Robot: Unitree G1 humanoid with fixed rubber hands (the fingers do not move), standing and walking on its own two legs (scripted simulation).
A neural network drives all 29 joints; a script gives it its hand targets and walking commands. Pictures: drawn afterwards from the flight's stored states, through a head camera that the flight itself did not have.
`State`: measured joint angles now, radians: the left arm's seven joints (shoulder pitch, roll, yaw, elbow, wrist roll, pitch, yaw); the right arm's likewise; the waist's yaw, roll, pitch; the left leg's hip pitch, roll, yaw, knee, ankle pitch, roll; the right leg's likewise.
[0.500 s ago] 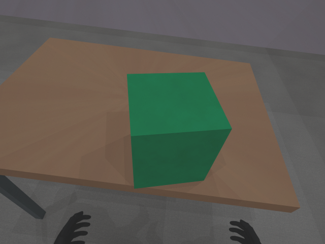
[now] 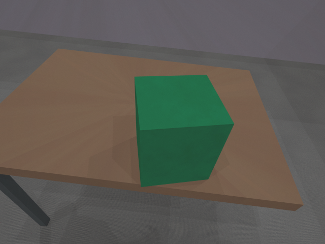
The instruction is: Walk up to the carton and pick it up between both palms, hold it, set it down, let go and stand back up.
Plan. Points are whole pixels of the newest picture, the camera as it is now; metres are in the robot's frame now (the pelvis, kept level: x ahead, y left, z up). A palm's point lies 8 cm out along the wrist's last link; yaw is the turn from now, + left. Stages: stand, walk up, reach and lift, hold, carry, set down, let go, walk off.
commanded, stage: stand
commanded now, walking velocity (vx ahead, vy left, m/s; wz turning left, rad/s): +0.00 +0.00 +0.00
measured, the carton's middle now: (173, 131) +0.44 -0.01 +0.04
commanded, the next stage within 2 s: none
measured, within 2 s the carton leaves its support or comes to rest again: neither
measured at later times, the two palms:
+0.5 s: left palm out of the picture +0.07 +0.28 -0.11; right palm out of the picture +0.09 -0.27 -0.09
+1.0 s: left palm out of the picture +0.07 +0.29 -0.11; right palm out of the picture +0.08 -0.27 -0.09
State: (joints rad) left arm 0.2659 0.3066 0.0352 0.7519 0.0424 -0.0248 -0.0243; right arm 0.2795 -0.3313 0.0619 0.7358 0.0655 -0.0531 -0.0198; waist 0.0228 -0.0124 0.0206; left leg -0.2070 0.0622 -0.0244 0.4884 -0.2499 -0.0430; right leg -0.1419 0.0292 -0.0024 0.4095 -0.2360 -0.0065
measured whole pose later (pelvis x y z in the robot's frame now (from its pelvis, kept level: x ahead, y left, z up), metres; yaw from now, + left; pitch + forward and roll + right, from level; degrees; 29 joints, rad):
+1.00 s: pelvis -0.01 +0.00 +0.00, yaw +0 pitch -3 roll -2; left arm 0.24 0.33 0.04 0.84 0.03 -0.03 -0.02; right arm 0.28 -0.34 0.06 0.77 0.07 -0.03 -0.02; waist 0.02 0.01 0.02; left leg -0.21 0.06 -0.02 0.49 -0.23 -0.04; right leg -0.14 0.03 0.00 0.41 -0.22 -0.01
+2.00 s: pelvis -0.01 +0.00 +0.00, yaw +0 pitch -3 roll -2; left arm 0.21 0.34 0.04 0.90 0.02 -0.03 -0.02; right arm 0.26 -0.35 0.06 0.84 0.07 -0.03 -0.02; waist 0.02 0.01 0.02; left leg -0.21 0.06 -0.02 0.48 -0.23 -0.04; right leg -0.14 0.03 0.00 0.41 -0.22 -0.01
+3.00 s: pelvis -0.01 +0.00 +0.00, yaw +0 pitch -2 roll -1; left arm 0.18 0.34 0.04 0.96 0.01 -0.03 -0.01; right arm 0.24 -0.36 0.06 0.90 0.07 -0.02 -0.02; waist 0.02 0.02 0.03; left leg -0.20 0.06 -0.02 0.45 -0.21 -0.04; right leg -0.14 0.03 0.00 0.38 -0.20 -0.01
